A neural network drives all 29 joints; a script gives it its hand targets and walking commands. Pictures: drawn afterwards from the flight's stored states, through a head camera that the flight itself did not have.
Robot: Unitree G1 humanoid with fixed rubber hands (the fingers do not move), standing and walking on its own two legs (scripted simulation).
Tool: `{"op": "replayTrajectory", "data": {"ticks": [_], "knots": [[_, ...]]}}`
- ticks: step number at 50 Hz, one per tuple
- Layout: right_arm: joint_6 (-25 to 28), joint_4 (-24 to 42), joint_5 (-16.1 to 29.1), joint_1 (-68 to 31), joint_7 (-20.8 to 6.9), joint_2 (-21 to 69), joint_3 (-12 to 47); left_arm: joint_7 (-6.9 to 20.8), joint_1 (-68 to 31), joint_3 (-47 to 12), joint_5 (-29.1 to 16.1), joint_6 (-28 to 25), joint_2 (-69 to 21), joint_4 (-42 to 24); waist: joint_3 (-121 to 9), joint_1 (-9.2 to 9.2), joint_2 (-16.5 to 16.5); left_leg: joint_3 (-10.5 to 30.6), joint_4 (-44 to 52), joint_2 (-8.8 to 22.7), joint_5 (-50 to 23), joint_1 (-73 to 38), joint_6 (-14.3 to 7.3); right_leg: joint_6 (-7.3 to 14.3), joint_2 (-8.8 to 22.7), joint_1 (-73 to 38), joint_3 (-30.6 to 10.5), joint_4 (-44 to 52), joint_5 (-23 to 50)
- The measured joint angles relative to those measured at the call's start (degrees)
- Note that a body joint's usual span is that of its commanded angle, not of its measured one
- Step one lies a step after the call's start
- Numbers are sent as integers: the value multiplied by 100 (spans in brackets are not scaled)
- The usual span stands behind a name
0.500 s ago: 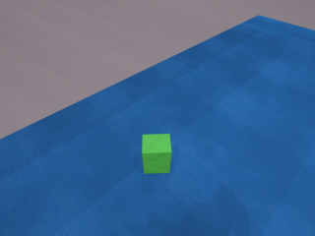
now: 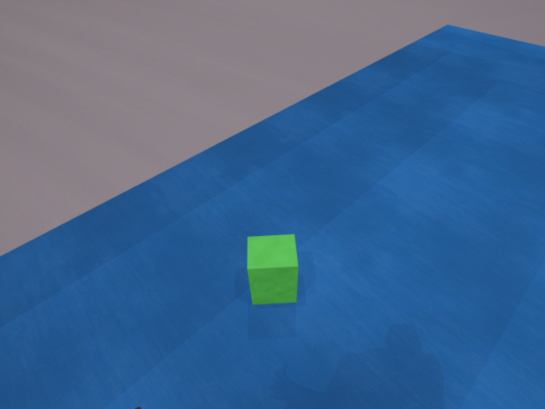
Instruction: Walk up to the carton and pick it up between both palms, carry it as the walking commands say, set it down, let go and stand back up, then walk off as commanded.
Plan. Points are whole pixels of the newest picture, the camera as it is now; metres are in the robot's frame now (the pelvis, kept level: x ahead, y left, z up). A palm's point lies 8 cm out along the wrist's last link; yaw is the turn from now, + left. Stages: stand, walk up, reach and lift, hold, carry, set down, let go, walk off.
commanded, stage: stand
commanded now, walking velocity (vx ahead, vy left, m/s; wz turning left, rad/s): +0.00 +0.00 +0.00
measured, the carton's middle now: (272, 270) +0.77 +0.00 -0.64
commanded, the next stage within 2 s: none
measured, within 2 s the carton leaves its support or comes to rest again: neither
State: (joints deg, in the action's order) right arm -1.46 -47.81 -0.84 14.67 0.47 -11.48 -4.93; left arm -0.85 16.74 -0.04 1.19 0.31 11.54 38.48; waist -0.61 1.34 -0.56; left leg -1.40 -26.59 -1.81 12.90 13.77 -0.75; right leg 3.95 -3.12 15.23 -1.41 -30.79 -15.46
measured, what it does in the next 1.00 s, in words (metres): stands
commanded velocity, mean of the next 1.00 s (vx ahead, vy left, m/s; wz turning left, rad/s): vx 0.00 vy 0.00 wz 0.00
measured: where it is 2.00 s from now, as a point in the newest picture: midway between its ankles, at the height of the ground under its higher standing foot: outside the picture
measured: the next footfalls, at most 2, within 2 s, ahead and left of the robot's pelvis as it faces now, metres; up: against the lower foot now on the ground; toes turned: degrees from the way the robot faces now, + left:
none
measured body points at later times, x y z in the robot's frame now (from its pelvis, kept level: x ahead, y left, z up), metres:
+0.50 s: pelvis +0.00 +0.00 +0.00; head -0.01 -0.01 +0.45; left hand +0.12 +0.26 -0.09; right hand +0.09 -0.26 -0.13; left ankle +0.01 +0.12 -0.74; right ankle +0.01 -0.07 -0.74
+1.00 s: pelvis +0.00 +0.00 +0.00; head -0.01 -0.01 +0.45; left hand +0.13 +0.30 -0.08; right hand +0.09 -0.29 -0.12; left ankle +0.01 +0.12 -0.74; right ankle +0.01 -0.07 -0.74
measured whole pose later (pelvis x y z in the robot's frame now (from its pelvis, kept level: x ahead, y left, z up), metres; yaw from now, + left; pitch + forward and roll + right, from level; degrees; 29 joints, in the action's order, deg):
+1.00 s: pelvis +0.00 +0.00 +0.00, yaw +0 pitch +0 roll +1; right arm 1.5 -47.9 -0.8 14.6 -0.2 -18.4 -4.9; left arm -0.9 15.9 0.0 1.2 -3.6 21.0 38.7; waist -2.1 0.7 -0.2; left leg -1.4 -27.1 -1.8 13.0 14.1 -0.8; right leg 3.3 -3.1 15.2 -1.5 -30.6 -15.1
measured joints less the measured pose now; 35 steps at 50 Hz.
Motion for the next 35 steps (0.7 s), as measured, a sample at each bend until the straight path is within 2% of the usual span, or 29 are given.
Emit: {"op": "replayTrajectory", "data": {"ticks": [11,18,35], "knots": [[75,2,0,0,0,20,0,-6,0,0,0,-34,-11,1,-85,4,1,0,-24,0,37,10,0,0,0,0,-2,0,-17],[65,1,0,0,0,15,0,-6,0,1,0,-34,5,1,-136,-67,6,0,-24,1,6,11,0,-17,0,0,-1,0,7],[342,-5,0,0,-52,-558,-1,-6,-11,3,0,-344,859,17,-135,-87,11,0,-28,2,10,15,0,-35,0,0,-4,6,12]]}}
